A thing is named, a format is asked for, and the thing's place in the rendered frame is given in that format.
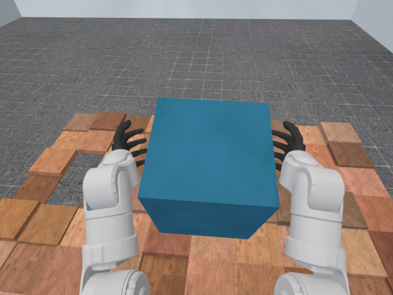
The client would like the right robot hand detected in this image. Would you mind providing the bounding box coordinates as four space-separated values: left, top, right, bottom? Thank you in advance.
271 120 306 171

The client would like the carton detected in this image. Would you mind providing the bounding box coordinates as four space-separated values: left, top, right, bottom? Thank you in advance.
138 97 280 239

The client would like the robot left forearm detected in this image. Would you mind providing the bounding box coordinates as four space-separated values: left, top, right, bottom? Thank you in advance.
79 149 140 295

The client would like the left robot hand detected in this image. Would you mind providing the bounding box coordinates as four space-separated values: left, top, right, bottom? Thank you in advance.
112 120 147 167

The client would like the left robot upper arm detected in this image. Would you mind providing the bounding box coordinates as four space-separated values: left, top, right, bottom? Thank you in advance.
82 269 150 295

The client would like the right robot upper arm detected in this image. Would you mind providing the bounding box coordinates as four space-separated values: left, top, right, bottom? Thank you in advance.
274 272 347 295

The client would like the robot right forearm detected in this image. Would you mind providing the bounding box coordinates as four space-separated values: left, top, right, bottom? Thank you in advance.
279 150 350 295

